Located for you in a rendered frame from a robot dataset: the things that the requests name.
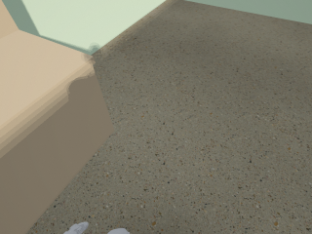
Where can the robot left hand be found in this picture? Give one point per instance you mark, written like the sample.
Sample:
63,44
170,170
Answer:
77,228

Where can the table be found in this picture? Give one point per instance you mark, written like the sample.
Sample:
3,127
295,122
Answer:
53,119

